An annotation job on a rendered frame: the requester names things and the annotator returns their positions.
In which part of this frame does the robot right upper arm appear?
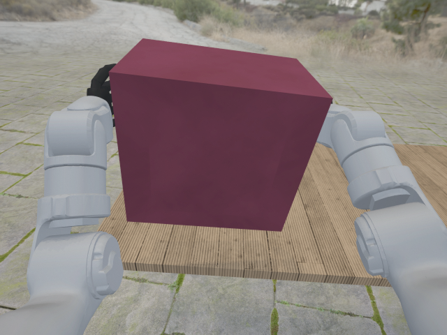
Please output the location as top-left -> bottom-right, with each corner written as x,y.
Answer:
354,201 -> 447,335

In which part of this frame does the left robot hand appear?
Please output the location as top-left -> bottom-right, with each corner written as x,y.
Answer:
87,64 -> 116,127

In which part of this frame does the left robot forearm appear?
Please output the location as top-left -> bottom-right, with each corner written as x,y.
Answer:
27,96 -> 113,294

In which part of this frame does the robot left upper arm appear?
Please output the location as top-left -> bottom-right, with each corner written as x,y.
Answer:
0,231 -> 124,335

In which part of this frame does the table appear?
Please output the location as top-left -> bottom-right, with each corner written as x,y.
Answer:
97,142 -> 447,287

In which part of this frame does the carton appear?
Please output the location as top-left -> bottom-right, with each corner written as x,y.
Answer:
109,38 -> 333,232

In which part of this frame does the right robot forearm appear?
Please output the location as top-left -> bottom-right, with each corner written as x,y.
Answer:
316,104 -> 447,241

